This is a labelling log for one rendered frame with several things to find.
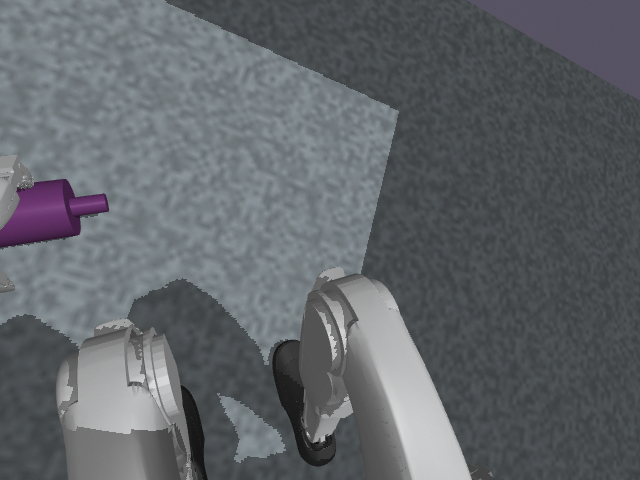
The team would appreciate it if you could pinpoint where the bottle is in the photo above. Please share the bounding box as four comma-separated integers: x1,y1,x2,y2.
0,179,109,248

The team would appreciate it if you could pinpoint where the right robot foot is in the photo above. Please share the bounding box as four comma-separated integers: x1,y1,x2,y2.
272,340,336,466

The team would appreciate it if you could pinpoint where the left robot hand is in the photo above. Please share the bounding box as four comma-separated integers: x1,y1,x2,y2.
0,155,34,293

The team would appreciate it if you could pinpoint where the left robot foot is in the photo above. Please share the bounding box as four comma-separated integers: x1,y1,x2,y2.
181,385,208,480

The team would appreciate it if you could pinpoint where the right robot hand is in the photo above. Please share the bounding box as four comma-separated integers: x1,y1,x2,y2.
467,463,504,480

